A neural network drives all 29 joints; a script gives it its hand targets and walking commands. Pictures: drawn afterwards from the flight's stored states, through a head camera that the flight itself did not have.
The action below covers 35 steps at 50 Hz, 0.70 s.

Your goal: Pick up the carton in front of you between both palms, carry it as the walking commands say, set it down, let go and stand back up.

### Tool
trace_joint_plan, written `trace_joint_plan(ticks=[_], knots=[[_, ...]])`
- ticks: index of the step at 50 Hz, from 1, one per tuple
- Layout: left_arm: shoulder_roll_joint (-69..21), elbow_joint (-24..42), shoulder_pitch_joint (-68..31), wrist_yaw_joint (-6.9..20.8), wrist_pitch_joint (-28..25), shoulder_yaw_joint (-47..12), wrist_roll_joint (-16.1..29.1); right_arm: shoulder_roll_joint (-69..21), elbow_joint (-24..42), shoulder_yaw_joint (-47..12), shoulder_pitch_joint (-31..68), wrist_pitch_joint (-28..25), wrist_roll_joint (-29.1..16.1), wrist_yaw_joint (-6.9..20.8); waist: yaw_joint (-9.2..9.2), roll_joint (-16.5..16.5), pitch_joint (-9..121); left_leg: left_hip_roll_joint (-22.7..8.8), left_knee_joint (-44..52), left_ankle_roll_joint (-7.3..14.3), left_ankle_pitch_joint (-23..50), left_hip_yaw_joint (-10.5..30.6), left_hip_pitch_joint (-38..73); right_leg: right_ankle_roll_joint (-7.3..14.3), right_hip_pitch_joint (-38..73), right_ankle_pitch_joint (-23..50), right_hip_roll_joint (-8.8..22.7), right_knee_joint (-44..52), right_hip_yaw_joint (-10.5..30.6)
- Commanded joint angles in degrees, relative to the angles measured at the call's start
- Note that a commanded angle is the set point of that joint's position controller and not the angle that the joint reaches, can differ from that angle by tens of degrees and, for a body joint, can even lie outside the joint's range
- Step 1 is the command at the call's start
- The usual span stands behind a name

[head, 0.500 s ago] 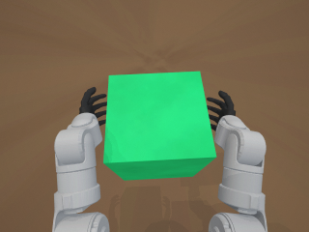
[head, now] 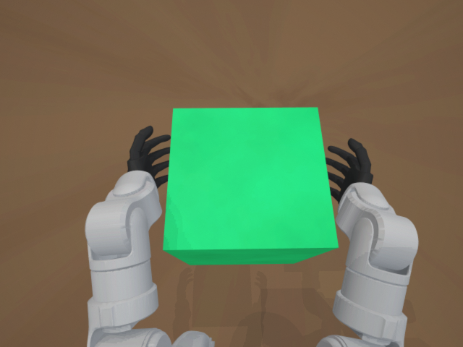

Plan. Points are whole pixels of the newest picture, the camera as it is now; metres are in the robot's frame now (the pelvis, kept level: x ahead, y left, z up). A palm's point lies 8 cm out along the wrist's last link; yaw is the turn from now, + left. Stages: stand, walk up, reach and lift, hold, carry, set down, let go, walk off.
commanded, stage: carry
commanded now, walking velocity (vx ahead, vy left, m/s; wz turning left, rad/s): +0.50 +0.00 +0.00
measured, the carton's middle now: (243, 198) +0.37 +0.04 +0.04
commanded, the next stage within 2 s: none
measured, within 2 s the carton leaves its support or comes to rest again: neither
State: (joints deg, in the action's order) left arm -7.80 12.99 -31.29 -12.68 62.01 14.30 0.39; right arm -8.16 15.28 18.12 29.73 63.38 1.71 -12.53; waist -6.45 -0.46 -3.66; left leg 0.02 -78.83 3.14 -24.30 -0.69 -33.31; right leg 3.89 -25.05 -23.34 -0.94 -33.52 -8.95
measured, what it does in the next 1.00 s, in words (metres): climbs: left foot 0.04 m higher, then right foot 0.04 m higher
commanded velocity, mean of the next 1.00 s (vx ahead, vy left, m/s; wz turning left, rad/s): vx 0.50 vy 0.00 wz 0.00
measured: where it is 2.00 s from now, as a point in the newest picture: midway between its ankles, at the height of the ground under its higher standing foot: (258, 105)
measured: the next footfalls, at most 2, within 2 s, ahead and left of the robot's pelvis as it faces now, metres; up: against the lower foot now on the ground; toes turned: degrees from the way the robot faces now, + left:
left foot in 0.22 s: +0.34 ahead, +0.13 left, +0.04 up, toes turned +7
right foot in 0.62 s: +0.58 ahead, -0.09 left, +0.08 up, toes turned -8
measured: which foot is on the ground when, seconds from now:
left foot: up 0.00-0.20, down 0.22-0.64, up 0.66-0.96, down 0.98-1.00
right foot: down 0.00-0.26, up 0.28-0.60, down 0.62-0.98, up 1.00-1.00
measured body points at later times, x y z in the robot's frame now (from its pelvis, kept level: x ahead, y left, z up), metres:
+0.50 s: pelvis +0.32 +0.04 +0.06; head +0.37 +0.04 +0.50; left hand +0.71 +0.17 +0.18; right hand +0.67 -0.14 +0.19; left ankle +0.30 +0.12 -0.68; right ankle +0.38 -0.08 -0.59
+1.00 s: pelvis +0.65 +0.03 +0.09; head +0.67 +0.03 +0.54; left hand +1.02 +0.18 +0.24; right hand +1.02 -0.13 +0.24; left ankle +0.77 +0.13 -0.61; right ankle +0.54 -0.08 -0.63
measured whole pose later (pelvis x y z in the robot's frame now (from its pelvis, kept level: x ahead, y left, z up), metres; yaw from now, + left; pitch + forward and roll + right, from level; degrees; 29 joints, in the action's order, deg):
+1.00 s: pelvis +0.65 +0.03 +0.09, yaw -1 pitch +4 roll +2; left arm -5.2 5.7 -35.9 -11.4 65.0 17.6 -1.5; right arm -8.0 6.4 18.0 35.2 63.9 3.5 -12.5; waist -0.1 -2.3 3.2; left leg -0.5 -42.9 3.6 -20.8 -8.9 -35.3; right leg -0.4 -10.4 -34.2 5.5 -35.5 -5.7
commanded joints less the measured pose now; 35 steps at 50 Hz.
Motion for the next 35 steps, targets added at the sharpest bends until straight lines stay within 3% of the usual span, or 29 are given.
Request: trace_joint_plan(ticks=[1,4,6,8,10,11,12,13,14,15,16,17,19,22,25,28,29,30,31,32,33,34,35], knots=[[-40.9,8.2,-37.5,4.1,-0.2,-39.6,17.0,-34.7,2.8,-32.5,32.7,-2.0,-7.5,0.4,1.80,-1.6,31.5,-2.4,2.5,0.5,2.6,1.4,-14.8,8.9,37.0,24.1,16.9,9.7,24.7],[-38.3,5.1,-35.6,4.0,0.6,-37.9,16.4,-32.8,1.2,-32.5,32.5,-1.4,-6.5,-0.4,1.84,-4.4,28.2,-3.2,12.1,-0.2,3.4,-1.0,-17.1,9.7,35.5,22.7,16.5,12.7,19.5],[-36.4,1.9,-33.2,3.6,1.7,-35.8,14.8,-31.9,-0.4,-32.4,32.0,-0.3,-6.1,-0.7,2.43,-5.3,25.4,-3.0,24.2,-0.5,4.9,-3.4,-10.9,8.5,29.7,22.7,14.4,14.7,13.7],[-35.3,-1.5,-31.6,3.2,2.7,-33.5,12.6,-32.0,-2.3,-32.2,32.4,0.8,-6.1,-0.6,3.82,-8.5,23.2,-0.3,33.8,0.0,4.6,-9.3,-0.9,6.3,23.3,25.5,12.4,15.5,8.2],[-35.0,-4.4,-31.0,2.9,3.4,-31.1,10.4,-33.2,-4.4,-32.5,33.5,1.6,-7.0,-0.3,8.00,-10.6,24.9,4.3,38.1,1.2,5.1,-15.0,13.2,4.1,19.1,39.0,12.4,7.1,4.1],[-34.7,-5.5,-30.4,2.7,3.7,-30.0,9.1,-33.6,-5.9,-32.4,33.5,1.7,-7.4,-0.2,11.10,-7.8,28.2,6.7,42.2,2.6,6.2,-15.9,24.7,2.0,15.7,46.1,10.2,-2.8,-0.3],[-34.0,-6.2,-31.3,2.4,3.9,-28.4,7.4,-34.1,-7.1,-32.2,33.0,1.8,-7.7,-0.2,14.48,-1.3,33.1,0.7,44.4,4.0,1.5,-5.1,39.3,-0.5,6.6,34.2,8.1,-17.1,0.1],[-34.2,-6.3,-29.6,2.3,4.1,-26.4,6.1,-34.0,-7.4,-32.8,35.2,1.6,-8.0,-0.4,13.32,18.2,37.8,-16.6,57.0,13.1,-11.5,32.2,47.3,-4.1,-7.8,10.6,-0.1,-34.9,2.0],[-34.2,-5.9,-33.5,2.0,4.1,-25.8,5.6,-37.2,-7.9,-33.7,35.6,1.7,-8.8,0.0,13.04,17.0,33.8,-18.4,63.9,15.1,-0.4,43.1,47.2,-3.4,-16.4,-6.3,-3.3,-45.0,8.4],[-36.7,-6.6,-34.2,2.0,3.8,-25.0,5.2,-39.4,-5.2,-35.5,38.8,1.6,-10.3,0.4,11.94,8.9,30.7,-18.9,59.0,15.3,9.9,37.2,44.7,-2.0,-20.4,-5.2,-0.7,-51.4,11.0],[-37.6,-6.7,-34.5,2.0,3.3,-23.8,4.8,-42.6,-3.7,-38.0,41.1,1.2,-12.2,0.8,12.25,1.2,29.7,-18.3,54.5,14.5,19.6,31.3,42.4,-1.5,-22.1,-3.5,1.3,-52.8,11.5],[-38.8,-6.7,-35.1,2.2,2.6,-23.5,4.6,-44.6,-2.9,-39.4,43.2,0.6,-14.0,1.4,11.60,-1.3,29.2,-17.2,53.9,12.4,22.6,26.5,40.3,-0.8,-22.7,-2.1,2.5,-50.5,11.8],[-39.6,-6.5,-35.0,2.3,1.3,-23.7,3.7,-47.1,0.2,-42.2,47.7,-0.8,-17.8,2.6,9.37,2.6,30.5,-15.5,55.5,9.0,15.7,19.2,39.3,0.1,-20.9,0.9,3.8,-44.3,11.2],[-39.5,-4.9,-35.0,1.9,0.1,-26.0,3.7,-45.8,0.6,-42.1,45.8,-1.9,-18.6,3.1,9.72,6.4,29.6,-15.1,57.8,9.7,15.8,14.0,40.4,-0.6,-23.1,1.6,4.1,-37.7,8.2],[-37.0,-2.6,-34.9,1.5,0.1,-27.8,5.2,-41.4,-0.8,-39.6,40.4,-1.5,-16.3,2.0,9.81,7.4,27.6,-14.2,59.7,9.3,18.0,6.8,37.8,-1.5,-19.2,2.3,5.0,-22.1,6.1],[-34.9,-2.2,-34.3,1.4,1.5,-28.7,6.6,-37.4,-3.4,-36.3,34.9,0.0,-12.4,0.7,7.55,11.2,26.2,-12.0,58.7,6.8,24.7,-0.1,32.3,-1.2,-5.7,2.2,0.5,-9.6,-2.9],[-34.6,-2.8,-33.8,1.4,2.0,-28.7,7.1,-36.2,-4.1,-35.1,33.6,0.6,-11.0,0.4,5.45,11.0,27.1,-11.7,53.3,5.6,32.4,-2.3,30.7,-0.8,1.0,3.2,-2.2,-6.9,-5.7],[-34.7,-3.8,-33.9,1.4,2.3,-28.9,7.5,-35.0,-4.8,-34.0,31.8,1.0,-9.8,0.0,2.78,8.4,29.2,-10.2,43.9,3.4,39.6,-6.8,27.3,0.2,11.9,6.2,-4.9,-1.2,-8.0],[-34.5,-5.5,-32.6,1.4,2.6,-28.5,7.8,-33.7,-5.1,-32.8,31.9,1.4,-8.3,-0.3,0.48,3.9,34.0,-7.7,31.4,0.7,37.6,-8.8,19.0,2.1,27.8,4.5,-2.2,-1.5,-1.1],[-33.4,-5.8,-32.9,1.1,2.7,-28.7,8.0,-33.1,-5.0,-31.4,31.7,1.8,-7.6,-0.4,0.94,-12.0,39.0,-2.6,13.9,-2.6,20.5,-6.9,3.5,10.2,38.0,-9.1,15.7,7.8,33.3],[-35.4,-6.6,-33.5,1.2,2.8,-29.5,8.3,-33.2,-4.3,-30.4,34.5,2.0,-7.2,-0.6,0.08,-17.9,36.1,4.5,3.4,-2.6,-4.8,-2.2,-9.0,15.1,40.6,0.0,19.5,17.8,51.7],[-36.6,-3.9,-36.8,1.5,3.0,-30.8,9.7,-34.9,-5.4,-30.3,36.2,1.9,-7.2,-0.6,0.76,-9.2,32.9,1.4,-5.7,-1.0,-5.7,2.6,-14.2,15.6,39.6,9.7,21.2,13.2,47.2],[-39.0,-2.1,-39.1,1.9,2.8,-32.8,11.3,-36.1,-5.7,-28.9,35.9,1.7,-7.0,-0.4,0.01,-1.3,31.7,-0.4,-8.7,-0.2,-4.5,3.1,-16.3,15.0,37.0,18.4,20.4,8.9,40.9]])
